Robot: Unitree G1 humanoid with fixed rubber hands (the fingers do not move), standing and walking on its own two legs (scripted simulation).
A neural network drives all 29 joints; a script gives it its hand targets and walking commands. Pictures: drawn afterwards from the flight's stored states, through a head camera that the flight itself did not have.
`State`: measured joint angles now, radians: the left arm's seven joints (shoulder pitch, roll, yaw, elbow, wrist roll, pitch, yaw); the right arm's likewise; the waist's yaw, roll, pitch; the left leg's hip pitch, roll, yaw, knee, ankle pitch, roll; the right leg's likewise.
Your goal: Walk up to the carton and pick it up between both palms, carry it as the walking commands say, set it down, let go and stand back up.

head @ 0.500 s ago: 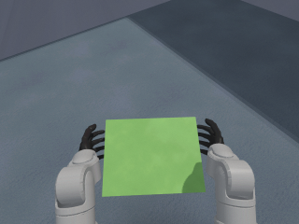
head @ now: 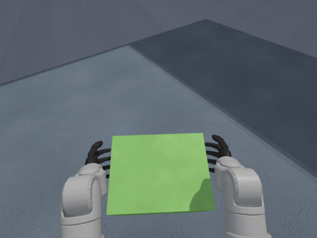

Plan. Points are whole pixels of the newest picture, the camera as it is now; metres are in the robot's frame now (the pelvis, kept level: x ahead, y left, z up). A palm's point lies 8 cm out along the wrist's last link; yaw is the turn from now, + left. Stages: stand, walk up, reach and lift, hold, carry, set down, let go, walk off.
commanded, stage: carry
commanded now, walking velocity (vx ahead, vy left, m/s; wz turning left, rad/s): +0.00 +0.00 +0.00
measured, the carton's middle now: (158, 177) +0.28 +0.01 +0.00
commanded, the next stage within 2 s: none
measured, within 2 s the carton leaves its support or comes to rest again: neither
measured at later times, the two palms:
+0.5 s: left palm (108, 169) +0.26 +0.12 +0.07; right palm (234, 164) +0.26 -0.18 +0.07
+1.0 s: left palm (108, 174) +0.25 +0.13 +0.07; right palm (234, 167) +0.26 -0.18 +0.06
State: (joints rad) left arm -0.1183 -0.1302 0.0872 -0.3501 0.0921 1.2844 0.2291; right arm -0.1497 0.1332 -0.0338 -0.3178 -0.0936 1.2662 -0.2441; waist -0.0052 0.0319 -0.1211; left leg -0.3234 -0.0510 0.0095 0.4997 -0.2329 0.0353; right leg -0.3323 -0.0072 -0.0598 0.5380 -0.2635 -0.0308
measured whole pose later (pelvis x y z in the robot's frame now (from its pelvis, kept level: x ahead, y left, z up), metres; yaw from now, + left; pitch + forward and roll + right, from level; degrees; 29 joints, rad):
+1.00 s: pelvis -0.01 -0.03 +0.00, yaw +0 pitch +3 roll +0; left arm -0.13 -0.13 0.11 -0.22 0.11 1.09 0.19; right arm -0.15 0.13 -0.07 -0.21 -0.10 1.08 -0.19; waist -0.01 0.02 -0.08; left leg -0.36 0.00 -0.01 0.54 -0.24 0.00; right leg -0.35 0.04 -0.08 0.54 -0.25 -0.07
